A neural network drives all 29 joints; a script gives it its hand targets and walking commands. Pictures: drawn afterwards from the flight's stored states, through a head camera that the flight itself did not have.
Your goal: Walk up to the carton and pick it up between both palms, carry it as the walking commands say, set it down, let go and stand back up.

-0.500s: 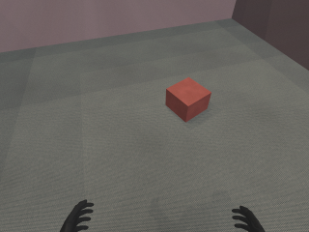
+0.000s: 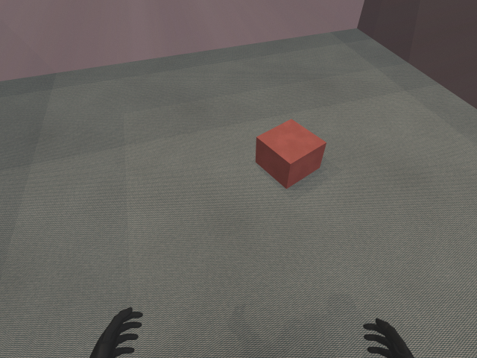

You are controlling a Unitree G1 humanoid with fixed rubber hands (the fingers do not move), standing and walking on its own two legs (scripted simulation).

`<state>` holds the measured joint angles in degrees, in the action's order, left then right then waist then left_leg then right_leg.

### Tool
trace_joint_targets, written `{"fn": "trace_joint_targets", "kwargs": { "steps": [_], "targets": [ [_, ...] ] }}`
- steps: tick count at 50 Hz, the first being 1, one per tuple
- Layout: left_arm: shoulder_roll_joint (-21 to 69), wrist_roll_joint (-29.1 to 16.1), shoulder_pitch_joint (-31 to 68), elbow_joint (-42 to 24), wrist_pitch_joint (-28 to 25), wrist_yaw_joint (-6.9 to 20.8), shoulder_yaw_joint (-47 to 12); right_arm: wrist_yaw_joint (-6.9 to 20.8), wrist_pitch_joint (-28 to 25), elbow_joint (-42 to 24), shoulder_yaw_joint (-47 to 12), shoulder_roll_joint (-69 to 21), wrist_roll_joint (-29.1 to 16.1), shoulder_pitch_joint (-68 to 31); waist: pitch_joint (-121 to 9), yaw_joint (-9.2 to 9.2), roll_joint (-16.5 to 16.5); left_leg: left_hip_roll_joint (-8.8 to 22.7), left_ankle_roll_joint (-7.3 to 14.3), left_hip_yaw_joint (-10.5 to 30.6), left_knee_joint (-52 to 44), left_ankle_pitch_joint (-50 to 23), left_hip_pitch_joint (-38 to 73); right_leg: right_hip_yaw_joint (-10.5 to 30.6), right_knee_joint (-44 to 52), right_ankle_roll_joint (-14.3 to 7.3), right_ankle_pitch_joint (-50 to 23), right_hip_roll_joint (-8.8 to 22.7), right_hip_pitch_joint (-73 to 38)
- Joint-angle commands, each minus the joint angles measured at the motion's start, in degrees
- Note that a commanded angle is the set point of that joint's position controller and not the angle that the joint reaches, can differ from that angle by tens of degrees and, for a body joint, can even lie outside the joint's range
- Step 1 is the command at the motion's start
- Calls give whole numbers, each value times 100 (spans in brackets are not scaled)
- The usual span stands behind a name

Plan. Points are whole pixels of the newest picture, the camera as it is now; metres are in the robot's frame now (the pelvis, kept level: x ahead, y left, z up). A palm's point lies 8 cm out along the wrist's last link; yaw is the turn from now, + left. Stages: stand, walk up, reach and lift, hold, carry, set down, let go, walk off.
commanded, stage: stand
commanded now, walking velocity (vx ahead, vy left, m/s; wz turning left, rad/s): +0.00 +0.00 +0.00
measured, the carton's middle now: (288, 152) +1.28 -0.22 -0.65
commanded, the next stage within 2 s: walk up in 0.28 s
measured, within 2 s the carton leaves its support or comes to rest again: neither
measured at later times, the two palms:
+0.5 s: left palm (102, 357) +0.15 +0.26 -0.07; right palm out of the picture +0.14 -0.25 -0.09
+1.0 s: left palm (139, 316) +0.21 +0.21 -0.06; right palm out of the picture +0.18 -0.39 -0.09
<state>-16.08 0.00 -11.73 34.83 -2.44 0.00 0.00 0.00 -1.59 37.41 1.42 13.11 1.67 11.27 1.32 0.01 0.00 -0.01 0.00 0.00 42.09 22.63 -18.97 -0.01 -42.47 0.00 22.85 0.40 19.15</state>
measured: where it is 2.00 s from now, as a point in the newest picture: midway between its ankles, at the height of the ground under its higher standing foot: (280, 335)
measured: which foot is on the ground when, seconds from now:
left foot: down 0.00-0.72, up 0.74-1.00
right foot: down 0.00-0.48, up 0.50-0.68, down 0.70-1.00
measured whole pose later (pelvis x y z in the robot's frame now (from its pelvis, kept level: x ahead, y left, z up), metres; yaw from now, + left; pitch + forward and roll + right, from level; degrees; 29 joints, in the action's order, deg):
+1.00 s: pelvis +0.09 -0.08 +0.00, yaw -7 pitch -2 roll +2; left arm -23.4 0.0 -21.2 34.9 -6.2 2.5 0.0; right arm 0.7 -3.6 39.4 5.7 20.9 1.8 14.5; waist 1.4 2.0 -0.8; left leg 1.7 0.3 -2.7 65.8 18.5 -33.7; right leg 0.7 -45.7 -4.4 24.2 -3.1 19.9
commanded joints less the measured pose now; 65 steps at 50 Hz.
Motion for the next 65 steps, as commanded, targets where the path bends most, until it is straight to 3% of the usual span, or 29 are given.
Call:
{"fn": "trace_joint_targets", "kwargs": {
  "steps": [1, 14, 16, 18, 23, 24, 25, 26, 28, 30, 32, 35, 36, 37, 38, 39, 42, 44, 45, 49, 51, 53, 54, 59, 61, 62, 63, 64, 65],
  "targets": [
    [-1323, 219, 286, -116, -164, -91, 527, -108, -234, -192, 423, 1585, 10, -399, -496, 27, -131, 557, 492, 627, -767, -1801, 314, 539, 628, -531, -1744, 443, -182],
    [-1487, 139, 318, -7, -151, -75, 532, -74, -218, -124, 467, 1768, -44, -314, -445, -11, 52, 548, 436, 540, -743, -2092, 362, 524, 701, -474, -2048, 477, -199],
    [-1380, 168, 312, -28, -123, -108, 532, -114, -253, -108, 462, 1700, -53, -382, -260, -38, -533, 678, 446, 659, -754, -2370, 395, 673, 639, -545, -1989, 482, 79],
    [-1384, 144, 140, -77, -166, -67, 514, -87, -259, -158, 513, 1781, -34, -276, -382, 35, 27, 688, 475, 787, -816, -2267, 424, 447, 562, -456, -1839, 386, -158],
    [-1448, 125, 289, -20, -156, -101, 495, -81, -240, -36, 461, 1723, -74, -357, -573, -39, -108, 597, 445, 567, -742, -2258, 569, 502, 693, -498, -2190, 537, -262],
    [-1883, 287, -91, -347, -197, 136, 801, 10, -382, -128, 846, 2400, 90, 751, -775, -449, -713, 833, 696, 1085, -1357, 1110, 1332, 863, -232, -707, 705, 229, 1130],
    [-1616, 333, 392, -475, -160, 238, 640, 29, -497, 57, 904, 2591, 78, 1014, -54, -732, -1173, 1812, 1292, 2595, -2422, 3036, 2109, 241, -1161, -481, 988, 87, 2845],
    [-1667, 367, 934, -630, -155, 244, 640, 31, -567, -32, 956, 2700, 72, 1093, 388, -907, -690, 2250, 1390, 3230, -2916, 2972, 2143, 572, -1843, -394, 513, 169, 3843],
    [-1845, 415, 508, -403, -208, 328, 711, -8, -611, -46, 963, 2696, 25, 937, 218, -583, 42, 2238, 1435, 2975, -2854, 2472, 2009, 844, -2121, -246, 164, 478, 3637],
    [-1793, 402, 302, -397, -228, 426, 720, 7, -625, -93, 924, 2642, 52, 665, 166, -450, -619, 1974, 1514, 2032, -2647, 1933, 1555, 491, -1589, -119, 217, 628, 3169],
    [-1829, 369, 358, -427, -236, 511, 744, 45, -621, -165, 936, 2742, 154, 490, -17, -355, -584, 1972, 1447, 1525, -2380, 1576, 876, 185, -1052, -140, 502, 563, 2073],
    [-1966, 348, -985, 83, -402, 447, 795, 73, -551, -371, 791, 2364, 140, -92, -331, 502, 262, 1355, 989, 398, -707, 1254, -1200, -22, 453, -407, -207, 91, -1020],
    [-2250, 370, -1760, 394, -439, 379, 916, 107, -535, -341, 690, 1930, 143, -143, -238, 942, 1590, 618, 646, -470, 1248, 442, -2030, 619, 1194, -507, 971, 126, -1786],
    [-2868, 336, -2041, 219, -478, 305, 1001, 167, -561, -532, 572, 1672, 7, -31, -306, 957, 2776, -327, 227, -480, 3099, 825, -3409, 4393, 2910, -1160, 2647, 1521, -2077],
    [-2801, 119, -1447, -34, -484, 270, 856, 134, -505, -384, 635, 2262, 10, -86, -184, 464, 1143, -88, 315, 170, 3437, 650, -3480, 5156, 3208, -1259, 2368, 1801, -1903],
    [-2590, 44, -1055, -110, -447, 215, 832, 135, -470, -254, 659, 2325, -93, 103, 88, 261, 468, 207, 318, 435, 3359, 74, -3273, 4279, 2863, -847, 1627, 1573, -1692],
    [-2347, 127, -1056, -69, -452, 98, 762, 167, -350, -190, 717, 2327, -79, 294, -153, 237, 692, 435, 167, 400, 2711, -304, -2750, 2987, 2184, -514, -970, 1236, -1477],
    [-2341, 161, -1406, -30, -453, 93, 765, 187, -241, -211, 737, 2305, -115, 161, -183, 299, 547, 418, 114, 254, 2492, -307, -2398, 2867, 2423, -259, -589, 1143, -1261],
    [-2358, 201, -1196, -47, -472, 81, 787, 188, -245, -273, 674, 2236, -125, 105, 41, 189, 510, 485, 53, 349, 2387, -551, -2431, 2864, 2474, -559, -360, 1184, -960],
    [-2345, 136, -1543, 59, -543, 38, 782, 217, -217, -352, 667, 2328, -56, -247, 423, 268, -13, 578, 71, 387, 2102, -1031, -2835, 3026, 2631, -336, -1081, 1304, -1152],
    [-2378, 182, -1618, 75, -527, 21, 729, 250, -227, -415, 672, 2199, -124, -415, 636, 241, 483, 712, 30, 363, 1578, -1054, -2731, 2797, 2784, -474, -809, 1302, -759],
    [-2349, 167, -1538, 59, -543, 59, 724, 291, -277, -569, 666, 2123, -82, -763, 906, 305, 333, 658, -4, 195, 1122, -1011, -2475, 2512, 2763, -878, -889, 1229, -483],
    [-2313, 121, -1735, 96, -505, 47, 727, 300, -296, -567, 697, 2177, -72, -761, 930, 338, 234, 556, 62, 69, 911, -1183, -2406, 2394, 2776, -621, -1373, 1064, -713],
    [-2543, 111, -1494, 56, -454, 87, 737, 288, -451, -675, 675, 2004, -34, -937, 416, 355, 378, 390, 316, 48, -157, -269, -1670, 2377, 2018, -1117, -1584, 1396, -946],
    [-2312, 62, -1057, 15, -454, 111, 654, 225, -537, -431, 735, 2040, -6, -86, 194, -222, 96, 192, 450, -41, -1071, -810, -79, 1556, 1182, -976, -2232, 1050, -133],
    [-2033, 80, -1118, -149, -457, 108, 514, 138, -614, -228, 858, 2313, 62, 877, -348, -604, -668, 373, 600, 822, -1548, -30, 1542, 1085, -523, -836, -2270, 517, 835],
    [-1369, 12, -1330, -95, -450, 126, 375, 71, -640, -98, 1011, 2822, 136, 1680, -1064, -810, -1843, 1921, 671, 3088, -2409, 1790, 2666, 655, -2454, -389, -608, -269, 1843],
    [-1990, 112, -1350, -41, -422, 107, 425, 77, -655, -71, 1079, 3144, -74, 1575, -689, -689, -1213, 2312, 869, 4115, -3030, 2679, 2382, 779, -2998, -311, 237, -468, 2532],
    [-2342, 143, -1426, 191, -340, 128, 590, 76, -636, -135, 1021, 2928, -165, 1121, -335, -368, -229, 2259, 640, 3702, -3112, 2957, 1694, 1051, -3050, -292, -144, -100, 2352]
  ]
}}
